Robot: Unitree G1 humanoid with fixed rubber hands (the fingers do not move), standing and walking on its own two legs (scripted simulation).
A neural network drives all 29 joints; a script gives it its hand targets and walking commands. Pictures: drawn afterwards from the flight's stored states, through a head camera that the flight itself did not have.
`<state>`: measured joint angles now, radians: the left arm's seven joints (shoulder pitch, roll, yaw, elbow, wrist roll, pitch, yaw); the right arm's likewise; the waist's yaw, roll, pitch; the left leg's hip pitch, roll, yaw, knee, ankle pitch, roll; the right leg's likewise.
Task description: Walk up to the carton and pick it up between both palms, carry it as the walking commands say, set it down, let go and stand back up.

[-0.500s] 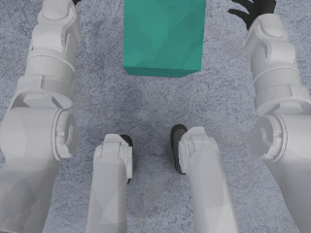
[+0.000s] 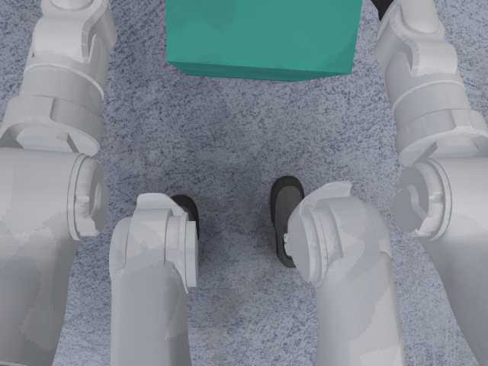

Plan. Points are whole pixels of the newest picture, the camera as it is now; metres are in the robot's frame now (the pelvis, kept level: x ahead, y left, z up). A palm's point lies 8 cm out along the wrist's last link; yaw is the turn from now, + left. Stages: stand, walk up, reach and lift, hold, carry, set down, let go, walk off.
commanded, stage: reach and lift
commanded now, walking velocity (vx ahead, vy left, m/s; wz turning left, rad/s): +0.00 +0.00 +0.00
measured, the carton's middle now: out of the picture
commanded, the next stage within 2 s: none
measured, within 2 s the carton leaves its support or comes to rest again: leaves its support in 1.64 s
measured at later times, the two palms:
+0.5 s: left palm out of the picture +0.56 +0.15 -0.19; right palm out of the picture +0.53 -0.19 -0.18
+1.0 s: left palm out of the picture +0.57 +0.11 -0.19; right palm out of the picture +0.54 -0.18 -0.18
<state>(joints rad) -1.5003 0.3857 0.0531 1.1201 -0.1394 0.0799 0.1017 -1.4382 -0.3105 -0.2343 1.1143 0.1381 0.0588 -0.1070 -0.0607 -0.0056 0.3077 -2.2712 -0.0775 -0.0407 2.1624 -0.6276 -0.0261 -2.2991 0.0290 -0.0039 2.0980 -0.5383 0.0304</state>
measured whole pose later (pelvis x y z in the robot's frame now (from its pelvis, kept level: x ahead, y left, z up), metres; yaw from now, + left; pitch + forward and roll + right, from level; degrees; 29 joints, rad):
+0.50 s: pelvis -0.01 +0.00 -0.02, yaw +0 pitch +37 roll -3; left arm -1.59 0.38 0.02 1.22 -0.18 0.08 0.10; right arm -1.52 -0.33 -0.20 1.20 0.18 0.04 -0.10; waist -0.07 0.01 0.38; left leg -2.27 -0.06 -0.02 2.22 -0.61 0.00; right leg -2.28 0.01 0.00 2.15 -0.53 0.04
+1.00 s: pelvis -0.01 +0.00 -0.02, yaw +0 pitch +37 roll -2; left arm -1.61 0.27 0.13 1.19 -0.03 0.10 0.14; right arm -1.53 -0.28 -0.26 1.17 0.11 0.06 -0.14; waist -0.06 0.00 0.40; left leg -2.24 -0.07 -0.03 2.23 -0.63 -0.01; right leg -2.26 0.02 -0.01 2.17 -0.54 0.03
